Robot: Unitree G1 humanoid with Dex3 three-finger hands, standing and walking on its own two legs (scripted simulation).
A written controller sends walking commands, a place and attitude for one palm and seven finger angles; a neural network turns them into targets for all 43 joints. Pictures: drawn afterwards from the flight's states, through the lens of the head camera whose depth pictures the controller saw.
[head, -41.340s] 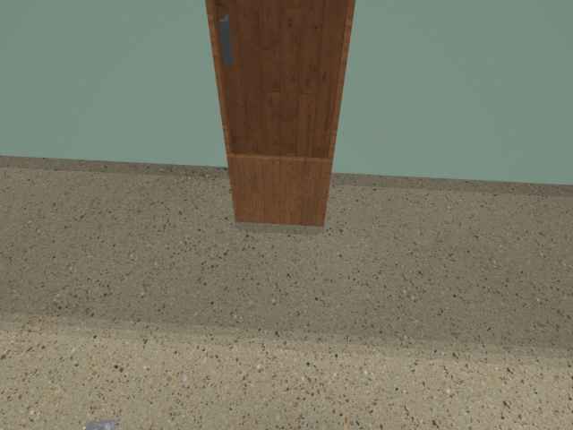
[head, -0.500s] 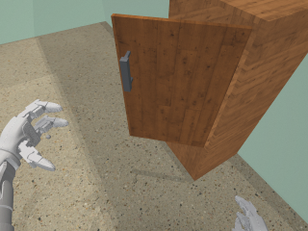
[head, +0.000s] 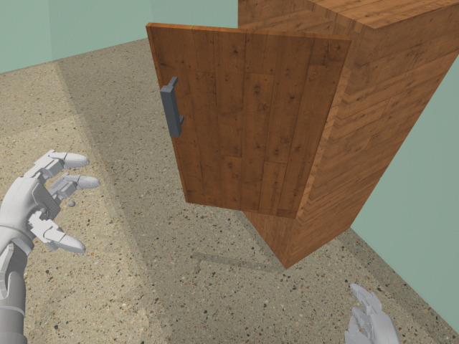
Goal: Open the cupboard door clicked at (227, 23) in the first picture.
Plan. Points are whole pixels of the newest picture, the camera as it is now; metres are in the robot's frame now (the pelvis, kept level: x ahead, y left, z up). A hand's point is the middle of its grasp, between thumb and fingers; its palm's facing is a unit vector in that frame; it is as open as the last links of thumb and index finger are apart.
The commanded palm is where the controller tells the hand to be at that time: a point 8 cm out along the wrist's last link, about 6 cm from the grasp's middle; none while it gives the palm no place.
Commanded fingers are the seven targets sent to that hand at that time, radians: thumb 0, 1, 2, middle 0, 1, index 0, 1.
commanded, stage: move the hooked fingers beside the handle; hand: left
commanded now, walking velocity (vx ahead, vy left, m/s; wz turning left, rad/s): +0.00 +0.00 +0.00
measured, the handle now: (174, 107) +0.58 +0.17 +0.10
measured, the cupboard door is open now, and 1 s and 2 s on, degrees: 48 48 48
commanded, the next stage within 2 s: none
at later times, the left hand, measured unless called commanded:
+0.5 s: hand (103, 166) +0.38 +0.26 +0.11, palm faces -0.07 -1.00 -0.02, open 14.0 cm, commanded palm +0.37 +0.31 +0.11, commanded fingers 0.00 -0.50 0.30 -0.30 -1.20 -0.30 -1.20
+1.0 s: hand (123, 138) +0.46 +0.25 +0.11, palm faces -0.12 -0.99 +0.01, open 14.0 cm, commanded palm +0.45 +0.30 +0.11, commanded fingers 0.00 -0.50 0.30 -0.30 -1.20 -0.30 -1.20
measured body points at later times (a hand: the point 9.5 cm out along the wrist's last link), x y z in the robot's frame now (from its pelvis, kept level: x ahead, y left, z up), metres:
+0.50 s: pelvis +0.00 +0.00 +0.00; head +0.05 +0.00 +0.44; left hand +0.38 +0.31 +0.11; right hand +0.09 -0.27 -0.10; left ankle -0.01 +0.10 -0.72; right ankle +0.02 -0.07 -0.72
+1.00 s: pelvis +0.01 +0.03 -0.01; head +0.08 +0.03 +0.44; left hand +0.46 +0.30 +0.11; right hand +0.06 -0.25 -0.11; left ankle -0.01 +0.10 -0.72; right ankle +0.02 -0.07 -0.72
